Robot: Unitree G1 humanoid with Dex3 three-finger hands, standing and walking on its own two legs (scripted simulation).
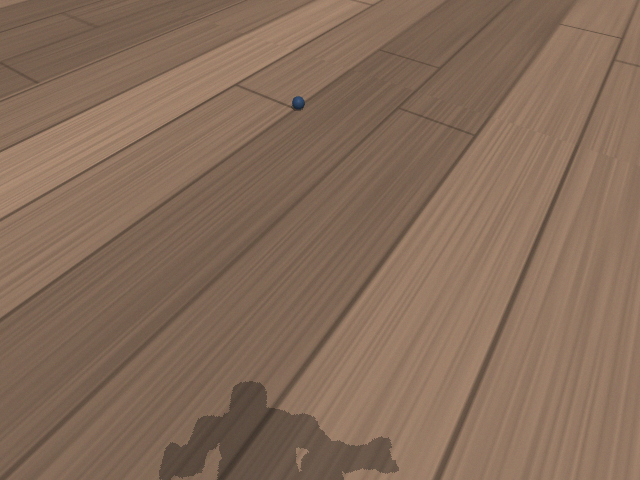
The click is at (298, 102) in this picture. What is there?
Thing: free ball
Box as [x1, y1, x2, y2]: [292, 96, 304, 109]
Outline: 297,96 293,99 292,104 295,108 299,109 303,106 304,101 301,97
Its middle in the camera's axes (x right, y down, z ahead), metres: -0.12 -0.79 +2.30
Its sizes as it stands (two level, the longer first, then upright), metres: 0.075 0.075 0.075
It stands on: the floor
